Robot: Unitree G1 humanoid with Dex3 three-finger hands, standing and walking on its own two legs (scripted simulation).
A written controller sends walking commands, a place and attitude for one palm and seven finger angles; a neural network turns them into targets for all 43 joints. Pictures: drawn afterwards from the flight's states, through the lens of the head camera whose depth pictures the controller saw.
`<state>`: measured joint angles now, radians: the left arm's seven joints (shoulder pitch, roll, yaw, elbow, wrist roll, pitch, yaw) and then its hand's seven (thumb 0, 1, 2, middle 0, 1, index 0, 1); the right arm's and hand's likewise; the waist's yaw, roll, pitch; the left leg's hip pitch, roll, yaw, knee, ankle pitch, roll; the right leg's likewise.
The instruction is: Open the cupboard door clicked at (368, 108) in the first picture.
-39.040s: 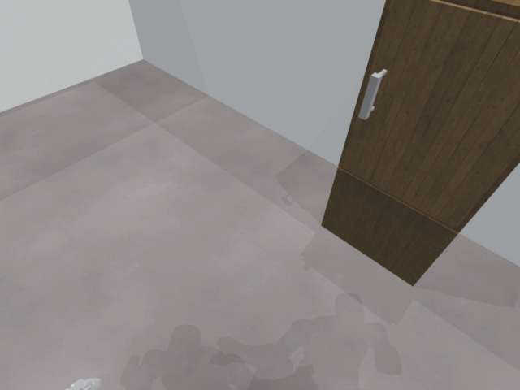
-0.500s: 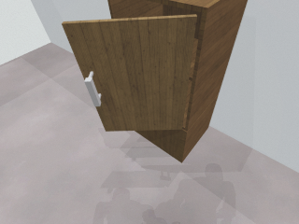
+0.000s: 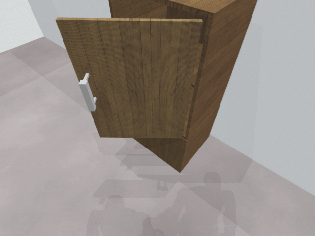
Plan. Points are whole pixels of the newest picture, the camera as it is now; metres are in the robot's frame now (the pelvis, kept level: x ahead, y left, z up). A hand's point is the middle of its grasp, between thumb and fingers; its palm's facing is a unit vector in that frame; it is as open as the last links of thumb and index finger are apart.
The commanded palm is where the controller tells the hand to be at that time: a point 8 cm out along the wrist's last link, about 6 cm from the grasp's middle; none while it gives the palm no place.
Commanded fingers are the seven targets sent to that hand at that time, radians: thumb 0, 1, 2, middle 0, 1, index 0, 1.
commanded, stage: come to a stop and stand still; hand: left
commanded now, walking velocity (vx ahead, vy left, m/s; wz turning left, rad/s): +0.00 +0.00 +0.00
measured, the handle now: (89, 92) +0.60 +0.29 -0.01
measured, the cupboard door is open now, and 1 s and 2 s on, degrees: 39 39 39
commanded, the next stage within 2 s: look again from close up in 0.06 s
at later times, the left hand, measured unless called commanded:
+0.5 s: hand out of the picture +0.02 +0.18 -0.17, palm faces +0.01 -0.98 -0.20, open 7.4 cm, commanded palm none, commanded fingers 0.00 0.90 0.90 -0.20 -0.30 -0.20 -0.30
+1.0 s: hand out of the picture +0.03 +0.20 -0.18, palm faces +0.05 -0.98 -0.21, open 7.4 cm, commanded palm none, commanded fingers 0.00 0.90 0.90 -0.20 -0.30 -0.20 -0.30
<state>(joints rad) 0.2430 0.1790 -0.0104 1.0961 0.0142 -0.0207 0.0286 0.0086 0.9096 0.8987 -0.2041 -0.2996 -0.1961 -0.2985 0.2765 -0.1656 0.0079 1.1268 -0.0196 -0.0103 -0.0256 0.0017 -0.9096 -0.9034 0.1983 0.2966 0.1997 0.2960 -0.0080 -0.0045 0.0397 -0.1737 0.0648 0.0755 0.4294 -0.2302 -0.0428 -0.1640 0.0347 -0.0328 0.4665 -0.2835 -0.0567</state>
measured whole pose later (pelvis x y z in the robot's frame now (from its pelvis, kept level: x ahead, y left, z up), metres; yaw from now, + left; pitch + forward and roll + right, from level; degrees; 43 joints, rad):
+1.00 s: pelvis +0.02 +0.02 +0.00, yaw +1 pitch -1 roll +0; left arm 0.27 0.18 0.01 1.08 0.03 -0.02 0.02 0.01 0.90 0.90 -0.20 -0.30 -0.20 -0.30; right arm 0.27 -0.18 0.00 1.12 -0.03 0.00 -0.02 0.00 -0.91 -0.90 0.20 0.30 0.20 0.30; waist 0.01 0.00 0.02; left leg -0.19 0.05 0.07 0.51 -0.31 -0.01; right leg -0.14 0.02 -0.04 0.48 -0.32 -0.04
